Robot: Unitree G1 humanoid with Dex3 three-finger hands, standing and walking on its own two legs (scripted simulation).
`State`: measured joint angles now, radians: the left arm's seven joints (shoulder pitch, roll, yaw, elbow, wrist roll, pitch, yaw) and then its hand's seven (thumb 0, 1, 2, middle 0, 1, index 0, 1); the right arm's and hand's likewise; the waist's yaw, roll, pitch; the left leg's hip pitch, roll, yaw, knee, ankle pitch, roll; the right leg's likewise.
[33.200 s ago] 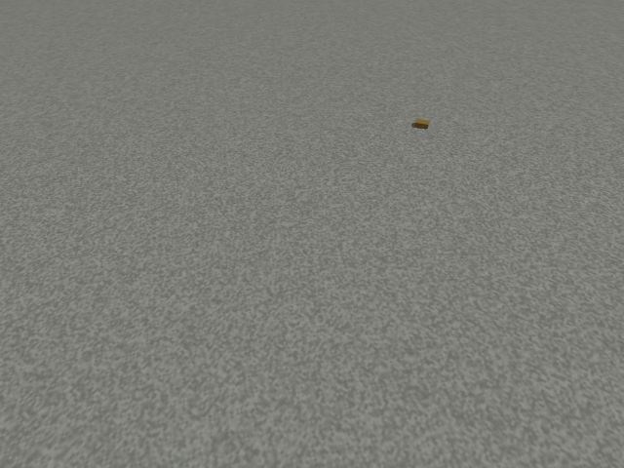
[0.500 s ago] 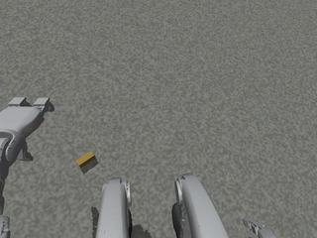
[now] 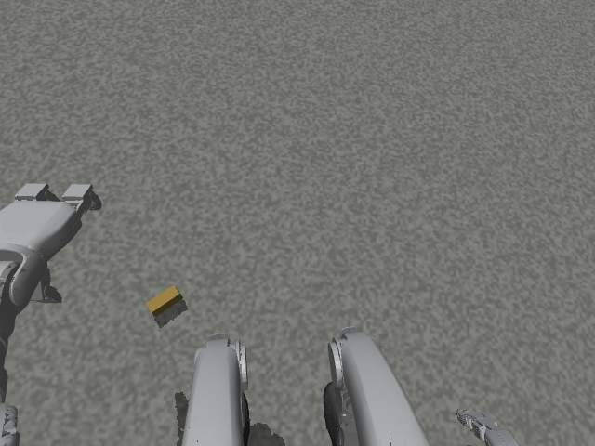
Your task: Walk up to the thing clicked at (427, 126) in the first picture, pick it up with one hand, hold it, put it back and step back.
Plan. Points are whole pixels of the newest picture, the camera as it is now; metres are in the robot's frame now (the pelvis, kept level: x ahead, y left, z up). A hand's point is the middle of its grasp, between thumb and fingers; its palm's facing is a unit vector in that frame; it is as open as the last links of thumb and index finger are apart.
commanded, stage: go down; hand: left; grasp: from above
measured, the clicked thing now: (165, 300) +0.43 +0.29 -0.52
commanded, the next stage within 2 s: approach in 0.34 s
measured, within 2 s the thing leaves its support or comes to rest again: neither
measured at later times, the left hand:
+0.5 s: hand (53, 253) +0.39 +0.33 -0.06, palm faces -0.42 +0.01 -0.91, open 13.9 cm
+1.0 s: hand (125, 286) +0.40 +0.30 -0.27, palm faces -0.43 -0.01 -0.90, open 14.0 cm
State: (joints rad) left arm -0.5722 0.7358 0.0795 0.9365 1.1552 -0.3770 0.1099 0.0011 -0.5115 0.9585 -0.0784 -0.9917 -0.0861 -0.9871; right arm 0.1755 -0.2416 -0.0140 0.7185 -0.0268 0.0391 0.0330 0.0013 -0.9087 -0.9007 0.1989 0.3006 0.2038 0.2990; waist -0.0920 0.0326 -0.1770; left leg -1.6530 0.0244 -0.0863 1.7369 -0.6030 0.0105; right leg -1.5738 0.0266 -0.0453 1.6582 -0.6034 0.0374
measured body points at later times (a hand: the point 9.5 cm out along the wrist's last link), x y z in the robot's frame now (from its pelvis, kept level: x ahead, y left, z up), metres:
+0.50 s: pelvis +0.01 +0.00 +0.01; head +0.17 +0.04 +0.43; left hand +0.41 +0.32 -0.01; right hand +0.11 -0.27 -0.11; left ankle +0.08 +0.11 -0.51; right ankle +0.08 -0.14 -0.51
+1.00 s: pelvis -0.01 +0.00 -0.12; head +0.21 +0.07 +0.27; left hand +0.42 +0.30 -0.22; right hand +0.09 -0.28 -0.23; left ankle +0.08 +0.11 -0.51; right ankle +0.08 -0.14 -0.51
